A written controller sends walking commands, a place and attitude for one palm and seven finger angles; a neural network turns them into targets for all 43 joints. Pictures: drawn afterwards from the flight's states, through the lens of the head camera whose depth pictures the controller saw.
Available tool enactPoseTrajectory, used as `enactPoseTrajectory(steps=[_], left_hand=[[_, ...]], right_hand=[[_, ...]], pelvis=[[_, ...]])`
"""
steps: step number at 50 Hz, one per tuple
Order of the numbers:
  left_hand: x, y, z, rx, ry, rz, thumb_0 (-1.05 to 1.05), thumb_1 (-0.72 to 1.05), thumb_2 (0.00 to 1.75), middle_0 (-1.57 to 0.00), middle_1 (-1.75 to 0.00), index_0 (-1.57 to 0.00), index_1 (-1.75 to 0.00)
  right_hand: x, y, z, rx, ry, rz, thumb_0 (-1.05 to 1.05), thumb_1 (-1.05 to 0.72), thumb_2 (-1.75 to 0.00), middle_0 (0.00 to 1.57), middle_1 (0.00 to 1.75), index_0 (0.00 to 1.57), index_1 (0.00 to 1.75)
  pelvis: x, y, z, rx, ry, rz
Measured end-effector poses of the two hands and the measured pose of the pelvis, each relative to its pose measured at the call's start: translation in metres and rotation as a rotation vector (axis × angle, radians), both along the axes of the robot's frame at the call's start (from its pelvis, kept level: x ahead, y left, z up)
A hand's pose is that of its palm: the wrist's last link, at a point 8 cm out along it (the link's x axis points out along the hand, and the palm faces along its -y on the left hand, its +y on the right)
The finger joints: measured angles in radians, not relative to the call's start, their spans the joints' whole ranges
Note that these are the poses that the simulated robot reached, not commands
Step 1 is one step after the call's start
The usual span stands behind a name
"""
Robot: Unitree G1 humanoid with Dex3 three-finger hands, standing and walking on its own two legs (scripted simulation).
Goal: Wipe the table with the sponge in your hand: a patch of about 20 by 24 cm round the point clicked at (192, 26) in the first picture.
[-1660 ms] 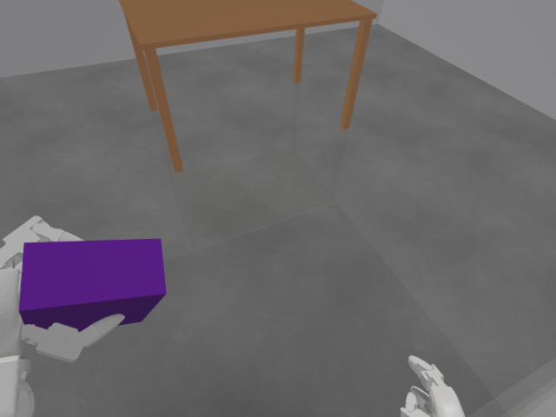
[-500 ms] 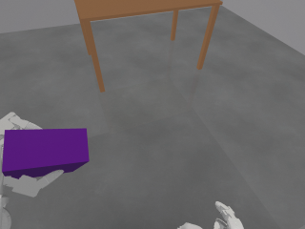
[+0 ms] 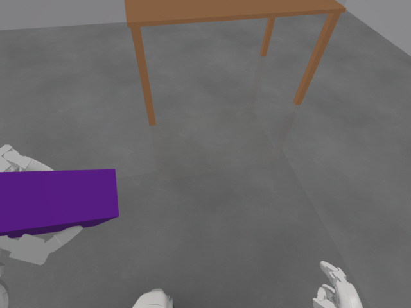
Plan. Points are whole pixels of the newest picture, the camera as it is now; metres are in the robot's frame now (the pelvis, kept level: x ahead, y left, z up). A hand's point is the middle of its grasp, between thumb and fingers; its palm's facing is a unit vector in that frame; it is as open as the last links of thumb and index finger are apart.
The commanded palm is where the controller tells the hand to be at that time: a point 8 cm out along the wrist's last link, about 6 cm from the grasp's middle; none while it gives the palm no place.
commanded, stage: walk to a spot facing it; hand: left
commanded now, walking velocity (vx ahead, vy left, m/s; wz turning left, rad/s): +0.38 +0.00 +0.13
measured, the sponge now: (73, 203) +0.22 +0.21 +0.16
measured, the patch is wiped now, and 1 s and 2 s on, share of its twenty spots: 0.00 0.00 0.00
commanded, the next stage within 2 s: none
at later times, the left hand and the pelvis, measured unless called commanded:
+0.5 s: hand (105, 125) +0.36 +0.21 +0.16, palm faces +0.47 -0.76 -0.45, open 10.1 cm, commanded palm +0.30 +0.25 +0.18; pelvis +0.16 -0.04 -0.01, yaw +4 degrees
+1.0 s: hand (122, 64) +0.50 +0.22 +0.19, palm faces +0.49 -0.76 -0.43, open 10.1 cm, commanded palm +0.44 +0.26 +0.18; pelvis +0.32 -0.04 +0.00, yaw +7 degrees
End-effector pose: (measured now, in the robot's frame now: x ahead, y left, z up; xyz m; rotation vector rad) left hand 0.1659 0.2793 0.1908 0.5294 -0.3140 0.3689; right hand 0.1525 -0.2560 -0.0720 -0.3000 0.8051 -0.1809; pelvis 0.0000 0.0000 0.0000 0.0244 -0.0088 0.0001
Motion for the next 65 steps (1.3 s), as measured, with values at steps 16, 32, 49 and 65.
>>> enactPoseTrajectory(steps=[16, 32, 49, 65], left_hand=[[0.106, -0.016, 0.018, 0.046, -0.016, -0.048, -0.01, -0.49, 0.98, -0.75, -1.33, -0.76, -1.32], [0.194, -0.040, -0.005, -0.006, 0.056, 0.063, -0.01, -0.49, 0.98, -0.75, -1.33, -0.76, -1.33], [0.291, -0.025, 0.015, 0.016, -0.043, 0.063, -0.01, -0.49, 0.98, -0.75, -1.33, -0.76, -1.33], [0.367, -0.047, -0.002, -0.021, 0.056, 0.225, -0.01, -0.49, 0.98, -0.75, -1.33, -0.76, -1.33]], right_hand=[[0.100, 0.066, -0.015, 0.226, -0.032, 0.046, 0.01, -0.90, -0.89, 0.21, 0.30, 0.20, 0.30], [0.218, -0.037, -0.016, 0.029, 0.058, 0.053, 0.01, -0.90, -0.89, 0.20, 0.30, 0.20, 0.30], [0.345, 0.048, -0.007, 0.206, -0.061, 0.149, 0.01, -0.90, -0.89, 0.20, 0.30, 0.20, 0.30], [0.466, -0.022, -0.026, 0.076, 0.067, 0.222, 0.01, -0.90, -0.89, 0.21, 0.30, 0.20, 0.30]], pelvis=[[0.101, -0.009, 0.004, -0.047, 0.022, 0.003], [0.207, -0.044, 0.001, -0.005, 0.009, 0.100], [0.315, -0.037, 0.002, -0.046, 0.016, 0.123], [0.421, -0.070, 0.002, -0.001, 0.004, 0.251]])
